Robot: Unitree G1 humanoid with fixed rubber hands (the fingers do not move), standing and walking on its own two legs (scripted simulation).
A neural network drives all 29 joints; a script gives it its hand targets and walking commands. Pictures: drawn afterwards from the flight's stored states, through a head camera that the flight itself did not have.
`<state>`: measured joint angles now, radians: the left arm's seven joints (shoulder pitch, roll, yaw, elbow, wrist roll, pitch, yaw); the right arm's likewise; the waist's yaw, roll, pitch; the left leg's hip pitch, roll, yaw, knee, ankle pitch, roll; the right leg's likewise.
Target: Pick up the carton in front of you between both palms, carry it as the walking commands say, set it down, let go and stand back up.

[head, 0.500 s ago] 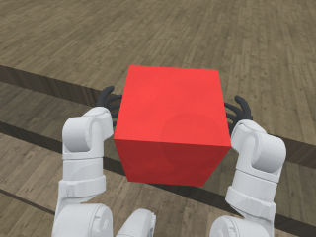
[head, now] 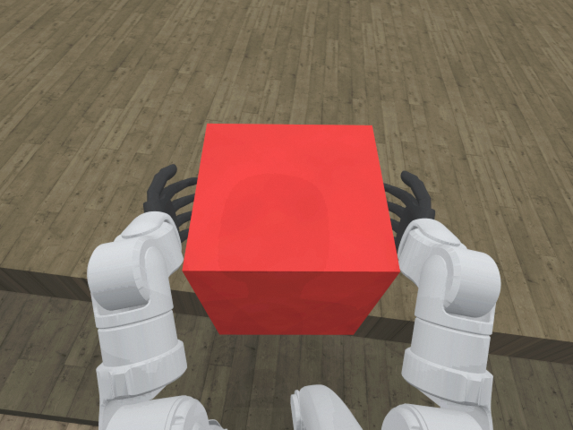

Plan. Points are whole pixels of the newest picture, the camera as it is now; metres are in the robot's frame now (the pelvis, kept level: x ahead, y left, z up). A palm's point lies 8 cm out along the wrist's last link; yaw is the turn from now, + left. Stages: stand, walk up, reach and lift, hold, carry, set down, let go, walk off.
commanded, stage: carry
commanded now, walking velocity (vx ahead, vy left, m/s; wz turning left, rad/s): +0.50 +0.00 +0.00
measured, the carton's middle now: (288, 240) +0.38 -0.02 +0.05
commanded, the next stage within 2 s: none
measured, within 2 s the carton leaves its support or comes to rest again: neither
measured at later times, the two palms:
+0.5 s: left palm out of the picture +0.60 +0.16 +0.32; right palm out of the picture +0.64 -0.14 +0.32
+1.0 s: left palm out of the picture +0.98 +0.14 +0.45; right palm out of the picture +0.94 -0.16 +0.45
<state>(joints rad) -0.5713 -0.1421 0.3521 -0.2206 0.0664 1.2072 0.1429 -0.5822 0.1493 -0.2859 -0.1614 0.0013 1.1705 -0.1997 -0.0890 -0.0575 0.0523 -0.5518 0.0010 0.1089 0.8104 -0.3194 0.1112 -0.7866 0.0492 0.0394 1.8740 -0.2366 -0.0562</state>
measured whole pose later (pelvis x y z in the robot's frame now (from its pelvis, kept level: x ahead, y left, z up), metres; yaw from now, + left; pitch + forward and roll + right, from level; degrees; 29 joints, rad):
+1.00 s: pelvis +0.61 +0.04 +0.32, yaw -2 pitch +2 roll +3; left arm -0.60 -0.15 0.42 -0.17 0.11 1.22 0.11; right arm -0.67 0.11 -0.25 -0.04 0.01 1.21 -0.23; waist -0.14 -0.02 0.05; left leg -0.58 -0.03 0.22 0.84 -0.30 0.13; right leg -0.73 0.03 0.06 1.75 -0.32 -0.11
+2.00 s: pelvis +1.26 +0.02 +0.38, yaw -3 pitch +4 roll -1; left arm -0.05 -0.13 0.08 -0.42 0.07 1.19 0.12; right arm -0.05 0.13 -0.05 -0.41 -0.06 1.18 -0.13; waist 0.00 -0.01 -0.10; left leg -0.33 0.02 0.22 0.39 -0.15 0.08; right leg -0.41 -0.06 -0.06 1.10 -0.36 0.01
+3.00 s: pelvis +1.93 +0.02 +0.36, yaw -2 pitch +3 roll +0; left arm 0.00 -0.13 0.07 -0.51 0.04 1.23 0.14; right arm 0.00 0.13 -0.04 -0.48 -0.03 1.21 -0.14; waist -0.01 -0.04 -0.12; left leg -0.47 0.06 0.25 0.56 -0.15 0.09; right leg -0.16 -0.09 -0.07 0.95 -0.45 0.03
